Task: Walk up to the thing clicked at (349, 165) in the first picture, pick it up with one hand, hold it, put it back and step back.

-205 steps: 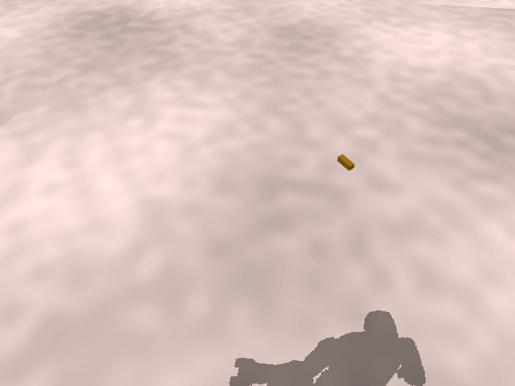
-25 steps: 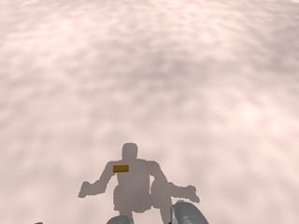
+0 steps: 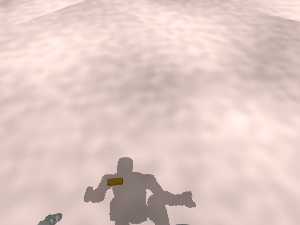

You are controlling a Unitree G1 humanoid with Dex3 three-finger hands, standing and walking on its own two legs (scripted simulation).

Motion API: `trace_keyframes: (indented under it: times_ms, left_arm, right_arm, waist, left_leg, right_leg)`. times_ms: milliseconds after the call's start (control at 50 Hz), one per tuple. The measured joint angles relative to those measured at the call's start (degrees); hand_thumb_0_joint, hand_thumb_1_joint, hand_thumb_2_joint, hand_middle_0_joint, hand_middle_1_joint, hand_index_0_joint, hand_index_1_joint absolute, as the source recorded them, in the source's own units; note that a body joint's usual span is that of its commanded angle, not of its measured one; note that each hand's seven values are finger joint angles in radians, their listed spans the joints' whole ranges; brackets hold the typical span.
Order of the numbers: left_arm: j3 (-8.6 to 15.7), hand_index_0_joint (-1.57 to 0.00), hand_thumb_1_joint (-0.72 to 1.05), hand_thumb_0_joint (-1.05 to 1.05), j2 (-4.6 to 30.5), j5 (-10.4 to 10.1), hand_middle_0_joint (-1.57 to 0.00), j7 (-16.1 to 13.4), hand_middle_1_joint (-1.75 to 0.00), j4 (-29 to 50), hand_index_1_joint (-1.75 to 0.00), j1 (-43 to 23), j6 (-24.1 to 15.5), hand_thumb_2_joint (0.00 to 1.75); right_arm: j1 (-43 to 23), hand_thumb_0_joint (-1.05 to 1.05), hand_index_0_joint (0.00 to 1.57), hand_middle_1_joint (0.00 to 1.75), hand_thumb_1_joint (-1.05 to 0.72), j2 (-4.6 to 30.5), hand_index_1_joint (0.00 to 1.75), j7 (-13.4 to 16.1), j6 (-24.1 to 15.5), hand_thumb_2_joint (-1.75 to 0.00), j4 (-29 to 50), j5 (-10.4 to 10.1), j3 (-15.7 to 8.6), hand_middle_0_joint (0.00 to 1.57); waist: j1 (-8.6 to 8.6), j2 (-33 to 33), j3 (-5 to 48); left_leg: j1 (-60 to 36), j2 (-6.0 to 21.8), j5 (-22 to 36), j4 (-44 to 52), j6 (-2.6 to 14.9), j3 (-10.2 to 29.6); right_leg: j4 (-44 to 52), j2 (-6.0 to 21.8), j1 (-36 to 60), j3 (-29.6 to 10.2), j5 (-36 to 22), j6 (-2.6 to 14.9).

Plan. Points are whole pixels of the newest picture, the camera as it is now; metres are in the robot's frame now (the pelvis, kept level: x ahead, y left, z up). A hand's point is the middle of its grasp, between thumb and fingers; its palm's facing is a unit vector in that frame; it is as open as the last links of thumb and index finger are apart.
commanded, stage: walk up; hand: left
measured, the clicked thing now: (115, 181) +0.49 +0.24 -0.74
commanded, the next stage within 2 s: stand in 1.22 s
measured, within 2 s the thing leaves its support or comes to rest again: neither
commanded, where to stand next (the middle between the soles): +0.11 -0.02 m, yaw +3 degrees
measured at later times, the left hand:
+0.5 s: hand out of the picture +0.11 +0.23 -0.13, palm faces +0.01 -0.95 -0.32, open 7.4 cm
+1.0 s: hand out of the picture +0.12 +0.23 -0.13, palm faces -0.01 -0.95 -0.32, open 7.4 cm
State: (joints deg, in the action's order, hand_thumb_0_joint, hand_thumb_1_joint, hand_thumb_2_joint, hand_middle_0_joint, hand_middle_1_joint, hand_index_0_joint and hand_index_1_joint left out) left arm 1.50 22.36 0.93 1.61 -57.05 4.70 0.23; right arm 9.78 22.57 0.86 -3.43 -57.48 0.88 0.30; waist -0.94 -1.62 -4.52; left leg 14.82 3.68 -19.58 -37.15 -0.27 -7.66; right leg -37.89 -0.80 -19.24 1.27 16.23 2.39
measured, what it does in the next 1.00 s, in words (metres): stands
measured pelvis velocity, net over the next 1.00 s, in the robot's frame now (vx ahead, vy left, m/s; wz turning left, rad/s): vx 0.03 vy -0.02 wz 0.00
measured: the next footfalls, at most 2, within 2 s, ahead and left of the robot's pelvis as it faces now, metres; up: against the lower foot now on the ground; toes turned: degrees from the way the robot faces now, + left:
none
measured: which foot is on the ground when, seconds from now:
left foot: down 0.00-1.00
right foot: down 0.00-1.00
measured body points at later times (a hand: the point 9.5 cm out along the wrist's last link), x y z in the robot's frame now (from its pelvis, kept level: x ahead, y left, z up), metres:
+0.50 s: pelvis +0.02 -0.02 +0.02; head +0.02 -0.02 +0.47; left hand +0.11 +0.28 -0.11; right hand +0.09 -0.32 -0.11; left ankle +0.01 +0.12 -0.72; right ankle +0.05 -0.09 -0.72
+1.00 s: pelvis +0.03 -0.02 +0.02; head +0.05 -0.02 +0.47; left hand +0.12 +0.28 -0.11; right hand +0.10 -0.32 -0.11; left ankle +0.01 +0.12 -0.72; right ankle +0.05 -0.09 -0.72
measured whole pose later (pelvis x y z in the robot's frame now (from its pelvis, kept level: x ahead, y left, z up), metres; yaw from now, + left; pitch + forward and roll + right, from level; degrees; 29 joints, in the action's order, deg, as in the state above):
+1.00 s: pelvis +0.03 -0.02 +0.02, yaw +0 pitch -1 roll +1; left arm 2.2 19.4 1.0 1.5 -64.4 4.2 0.8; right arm 6.6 20.4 1.1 -2.1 -65.2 1.1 -0.5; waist -0.5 -0.2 -2.7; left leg 4.6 4.3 -12.3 -18.9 -2.2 -7.7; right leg -20.7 -2.8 -9.4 1.6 10.0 3.4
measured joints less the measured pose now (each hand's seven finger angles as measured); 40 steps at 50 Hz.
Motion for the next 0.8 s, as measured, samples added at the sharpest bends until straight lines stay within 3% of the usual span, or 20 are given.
trace_keyframes:
  times_ms: [320,800]
  left_arm:
    - [-0.49,-0.21,0.91,0.01,-2.84,-0.18,-0.21,0.11,-0.3,-6.23,-0.3,0.58,0.39,0.9]
    - [0.65,-0.21,0.91,0.0,-2.73,0.05,-0.21,-0.04,-0.3,-7.3,-0.3,-1.09,0.57,0.9]
  right_arm:
    - [-1.75,0.0,0.2,0.3,-0.91,-0.81,0.3,-0.35,0.98,-0.9,-6.6,0.01,0.13,0.21]
    - [-3.51,0.0,0.2,0.3,-0.91,-2.23,0.3,0.22,1.12,-0.9,-7.42,0.24,-0.6,0.21]
  waist:
    - [0.89,1.56,1.8]
    - [0.53,1.5,2.16]
  left_leg:
    - [-6.66,0.26,6.5,13.34,-1.48,0.61]
    - [-9.69,0.51,7.48,17.64,-1.81,0.04]
  right_leg:
    - [12.81,-1.17,6.81,0.87,-5.6,0.95]
    - [16.84,-1.78,9.53,0.36,-6.61,0.95]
